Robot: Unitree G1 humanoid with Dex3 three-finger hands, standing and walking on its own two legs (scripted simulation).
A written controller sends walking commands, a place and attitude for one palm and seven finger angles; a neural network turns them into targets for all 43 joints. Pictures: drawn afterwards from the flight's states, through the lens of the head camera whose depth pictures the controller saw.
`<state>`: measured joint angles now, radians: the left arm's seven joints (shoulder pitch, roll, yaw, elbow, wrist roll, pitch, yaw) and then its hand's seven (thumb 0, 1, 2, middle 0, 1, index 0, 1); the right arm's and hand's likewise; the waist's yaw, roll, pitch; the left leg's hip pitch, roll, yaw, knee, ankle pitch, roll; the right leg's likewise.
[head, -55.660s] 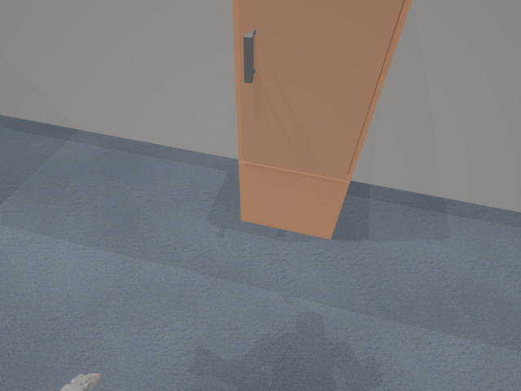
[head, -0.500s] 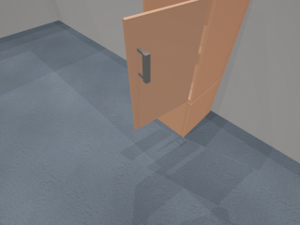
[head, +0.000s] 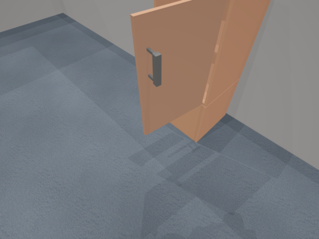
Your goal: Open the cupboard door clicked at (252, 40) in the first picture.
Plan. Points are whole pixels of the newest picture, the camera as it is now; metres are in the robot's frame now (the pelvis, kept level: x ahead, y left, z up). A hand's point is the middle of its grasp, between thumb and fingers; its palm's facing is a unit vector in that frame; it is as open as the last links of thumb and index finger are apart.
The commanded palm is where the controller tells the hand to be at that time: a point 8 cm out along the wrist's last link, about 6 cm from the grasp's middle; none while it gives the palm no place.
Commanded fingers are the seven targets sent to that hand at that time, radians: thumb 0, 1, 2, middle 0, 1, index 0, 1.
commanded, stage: look to check the result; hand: left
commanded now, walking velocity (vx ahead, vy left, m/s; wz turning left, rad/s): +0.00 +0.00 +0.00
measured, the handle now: (153, 67) +0.64 +0.06 +0.07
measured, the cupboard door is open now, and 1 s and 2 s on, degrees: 80 80 80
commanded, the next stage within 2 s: stand and wait in 0.06 s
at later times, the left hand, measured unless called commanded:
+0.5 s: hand out of the picture +0.08 +0.24 -0.16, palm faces -0.02 -0.95 -0.32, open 7.4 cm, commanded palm none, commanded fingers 0.00 0.90 0.90 -0.20 -0.30 -0.20 -0.30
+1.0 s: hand out of the picture +0.07 +0.23 -0.16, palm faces -0.03 -0.95 -0.30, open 7.4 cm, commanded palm none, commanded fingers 0.00 0.90 0.90 -0.20 -0.30 -0.20 -0.30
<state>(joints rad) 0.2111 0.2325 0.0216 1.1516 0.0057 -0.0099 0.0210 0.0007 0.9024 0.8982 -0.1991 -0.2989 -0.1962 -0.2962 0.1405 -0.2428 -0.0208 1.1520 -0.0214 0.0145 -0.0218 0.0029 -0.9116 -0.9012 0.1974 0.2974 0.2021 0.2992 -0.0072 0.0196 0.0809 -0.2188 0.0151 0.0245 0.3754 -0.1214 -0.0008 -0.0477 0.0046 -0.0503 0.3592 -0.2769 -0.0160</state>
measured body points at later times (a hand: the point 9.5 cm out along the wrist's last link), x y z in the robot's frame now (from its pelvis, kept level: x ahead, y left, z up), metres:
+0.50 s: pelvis +0.01 +0.00 +0.00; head +0.03 -0.01 +0.45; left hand +0.08 +0.29 -0.14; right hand +0.08 -0.28 -0.14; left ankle +0.05 +0.12 -0.74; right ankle -0.05 -0.11 -0.74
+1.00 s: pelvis +0.02 +0.00 +0.00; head +0.04 +0.00 +0.45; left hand +0.07 +0.28 -0.14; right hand +0.07 -0.28 -0.15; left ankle +0.05 +0.12 -0.74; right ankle -0.05 -0.11 -0.74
